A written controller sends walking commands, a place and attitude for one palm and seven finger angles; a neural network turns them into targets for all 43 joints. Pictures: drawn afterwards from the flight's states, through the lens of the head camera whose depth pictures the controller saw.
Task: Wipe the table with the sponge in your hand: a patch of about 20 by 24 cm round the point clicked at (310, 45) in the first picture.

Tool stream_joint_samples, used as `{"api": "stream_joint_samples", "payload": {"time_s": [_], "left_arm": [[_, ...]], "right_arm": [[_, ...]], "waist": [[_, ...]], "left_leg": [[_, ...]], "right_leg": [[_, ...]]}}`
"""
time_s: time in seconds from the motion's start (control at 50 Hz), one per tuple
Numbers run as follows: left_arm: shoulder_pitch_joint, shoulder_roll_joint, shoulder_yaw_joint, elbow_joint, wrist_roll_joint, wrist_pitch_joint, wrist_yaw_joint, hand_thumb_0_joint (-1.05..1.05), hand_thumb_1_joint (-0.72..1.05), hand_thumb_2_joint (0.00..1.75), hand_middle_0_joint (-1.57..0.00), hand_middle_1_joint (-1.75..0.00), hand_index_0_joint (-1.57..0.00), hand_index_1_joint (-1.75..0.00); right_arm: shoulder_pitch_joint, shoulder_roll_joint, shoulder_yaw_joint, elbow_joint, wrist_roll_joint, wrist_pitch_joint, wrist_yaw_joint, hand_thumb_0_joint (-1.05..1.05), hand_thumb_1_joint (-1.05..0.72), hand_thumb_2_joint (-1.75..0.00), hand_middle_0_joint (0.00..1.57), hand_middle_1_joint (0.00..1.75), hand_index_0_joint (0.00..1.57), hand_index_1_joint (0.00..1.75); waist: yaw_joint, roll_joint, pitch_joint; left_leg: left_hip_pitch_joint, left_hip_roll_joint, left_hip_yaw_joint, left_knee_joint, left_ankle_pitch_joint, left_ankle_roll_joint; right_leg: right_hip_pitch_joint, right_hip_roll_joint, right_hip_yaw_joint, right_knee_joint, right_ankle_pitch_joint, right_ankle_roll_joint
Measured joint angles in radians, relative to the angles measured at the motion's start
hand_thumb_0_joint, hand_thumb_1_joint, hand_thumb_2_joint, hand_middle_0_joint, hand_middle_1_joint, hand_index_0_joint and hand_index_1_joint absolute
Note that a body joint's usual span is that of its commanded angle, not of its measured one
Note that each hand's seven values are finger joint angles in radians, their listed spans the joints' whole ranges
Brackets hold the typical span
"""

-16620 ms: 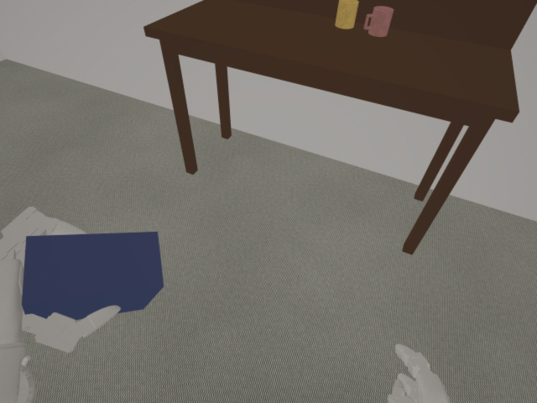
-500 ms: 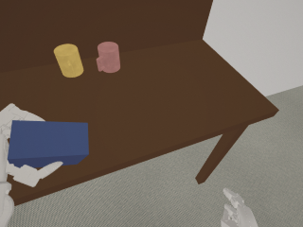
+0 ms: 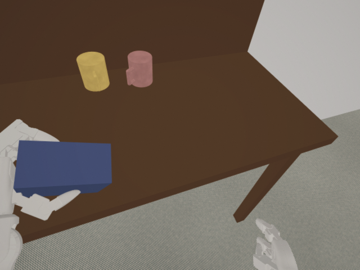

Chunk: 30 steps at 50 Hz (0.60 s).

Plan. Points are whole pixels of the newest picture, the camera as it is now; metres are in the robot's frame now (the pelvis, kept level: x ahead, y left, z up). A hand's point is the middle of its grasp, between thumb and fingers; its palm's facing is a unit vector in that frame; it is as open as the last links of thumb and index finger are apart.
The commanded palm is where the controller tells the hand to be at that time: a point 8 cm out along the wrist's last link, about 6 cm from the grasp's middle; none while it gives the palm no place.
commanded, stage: look again from close up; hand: left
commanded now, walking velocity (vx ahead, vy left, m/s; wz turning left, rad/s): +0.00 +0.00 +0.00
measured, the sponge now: (78, 170) +0.24 +0.21 +0.14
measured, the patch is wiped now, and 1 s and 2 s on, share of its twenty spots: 0.00 0.00 0.00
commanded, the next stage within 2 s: turn the palm down, sponge in hand in 0.28 s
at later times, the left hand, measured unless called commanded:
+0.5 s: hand (20, 139) +0.24 +0.28 +0.20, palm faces +0.45 -0.78 -0.44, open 10.7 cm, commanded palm +0.15 +0.28 +0.19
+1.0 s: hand (52, 175) +0.21 +0.23 +0.17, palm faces +0.35 -0.56 -0.76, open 10.7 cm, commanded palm +0.15 +0.25 +0.21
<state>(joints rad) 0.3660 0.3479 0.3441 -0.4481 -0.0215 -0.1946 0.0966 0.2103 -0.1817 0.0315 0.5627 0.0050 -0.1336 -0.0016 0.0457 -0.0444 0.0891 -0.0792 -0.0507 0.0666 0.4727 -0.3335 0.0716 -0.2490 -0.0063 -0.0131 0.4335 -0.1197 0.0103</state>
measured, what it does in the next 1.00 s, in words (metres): shifts its weight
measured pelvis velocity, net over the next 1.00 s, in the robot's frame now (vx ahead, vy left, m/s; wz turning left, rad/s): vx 0.00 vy -0.06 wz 0.07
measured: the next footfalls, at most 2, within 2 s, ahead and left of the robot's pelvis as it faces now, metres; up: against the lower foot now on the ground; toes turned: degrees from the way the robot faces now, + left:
none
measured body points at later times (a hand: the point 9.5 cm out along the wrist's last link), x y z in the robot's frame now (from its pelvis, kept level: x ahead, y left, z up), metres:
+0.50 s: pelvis +0.00 -0.01 +0.00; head +0.00 +0.00 +0.45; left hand +0.21 +0.32 +0.23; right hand +0.18 -0.23 -0.08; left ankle -0.04 +0.06 -0.74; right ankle +0.06 -0.13 -0.74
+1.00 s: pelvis +0.00 -0.06 -0.01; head -0.01 -0.10 +0.44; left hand +0.18 +0.26 +0.21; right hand +0.23 -0.26 -0.09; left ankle -0.04 +0.06 -0.74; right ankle +0.06 -0.13 -0.74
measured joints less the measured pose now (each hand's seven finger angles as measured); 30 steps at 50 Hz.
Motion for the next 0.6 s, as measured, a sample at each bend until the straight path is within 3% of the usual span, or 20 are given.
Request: {"api": "stream_joint_samples", "payload": {"time_s": [0.22,0.38,0.4,0.42,0.46,0.5,0.54,0.6], "left_arm": [[0.030,0.014,0.006,-0.008,-0.002,-0.015,0.002,-0.01,-0.54,1.02,-0.66,-1.35,-0.67,-1.34],[0.044,0.014,0.005,-0.012,-0.002,-0.017,0.003,-0.01,-0.54,1.03,-0.66,-1.35,-0.67,-1.34],[0.001,0.052,-0.003,-0.004,0.010,-0.018,-0.007,-0.01,-0.54,1.03,-0.66,-1.35,-0.67,-1.34],[-0.079,0.113,-0.006,0.024,0.049,-0.012,-0.028,-0.01,-0.54,1.03,-0.66,-1.35,-0.67,-1.34],[-0.229,0.183,0.004,0.110,0.034,0.054,-0.067,-0.01,-0.55,1.03,-0.66,-1.35,-0.67,-1.34],[-0.291,0.181,0.060,0.150,-0.026,0.163,-0.100,-0.01,-0.54,1.03,-0.66,-1.35,-0.67,-1.34],[-0.257,0.157,0.095,0.126,-0.036,0.258,-0.114,-0.01,-0.54,1.03,-0.66,-1.35,-0.67,-1.34],[-0.116,0.139,0.064,0.028,0.010,0.311,-0.132,-0.01,-0.54,1.03,-0.66,-1.35,-0.67,-1.34]], "right_arm": [[0.006,-0.010,-0.012,0.004,0.000,-0.001,-0.007,0.02,-0.90,-0.90,0.20,0.30,0.20,0.30],[0.008,-0.022,-0.025,0.006,0.001,-0.004,-0.013,0.02,-0.90,-0.90,0.20,0.30,0.20,0.30],[0.030,-0.035,-0.007,-0.022,0.018,0.001,-0.036,0.02,-0.90,-0.90,0.20,0.30,0.20,0.30],[0.054,-0.039,-0.002,-0.032,0.003,-0.003,-0.048,0.02,-0.90,-0.90,0.20,0.30,0.20,0.30],[0.062,-0.051,0.002,-0.003,-0.019,0.006,-0.025,0.02,-0.90,-0.90,0.20,0.30,0.20,0.30],[0.027,-0.067,0.013,0.040,-0.022,0.023,0.003,0.02,-0.90,-0.90,0.20,0.30,0.20,0.30],[-0.004,-0.077,0.017,0.053,-0.018,0.038,0.025,0.02,-0.90,-0.90,0.20,0.30,0.20,0.30],[-0.036,-0.082,0.016,0.026,-0.012,0.063,0.040,0.02,-0.90,-0.90,0.20,0.30,0.20,0.30]], "waist": [[-0.022,0.002,0.000],[-0.024,0.005,0.000],[-0.022,0.012,0.002],[-0.009,0.008,-0.004],[0.012,0.007,-0.036],[0.017,0.028,-0.056],[0.010,0.053,-0.078],[-0.005,0.074,-0.100]], "left_leg": [[-0.009,0.005,-0.001,-0.003,0.006,-0.002],[-0.014,0.007,-0.005,-0.002,0.007,-0.005],[-0.035,0.010,-0.020,0.020,0.002,-0.004],[-0.056,0.001,-0.037,0.042,-0.004,-0.004],[-0.090,-0.015,-0.058,0.069,-0.010,-0.012],[-0.089,-0.009,-0.053,0.066,-0.010,-0.019],[-0.085,-0.004,-0.041,0.055,-0.007,-0.019],[-0.105,-0.003,-0.033,0.065,-0.012,-0.014]], "right_leg": [[-0.001,0.004,-0.002,-0.019,0.014,-0.003],[-0.003,0.006,-0.007,-0.023,0.016,-0.006],[-0.019,0.012,-0.006,0.013,-0.028,0.004],[-0.032,0.011,0.003,0.051,-0.052,-0.011],[-0.054,-0.001,-0.003,0.081,-0.052,-0.025],[-0.057,0.005,0.001,0.081,-0.061,-0.017],[-0.059,0.012,0.013,0.075,-0.059,-0.014],[-0.086,0.014,0.020,0.095,-0.065,-0.015]]}}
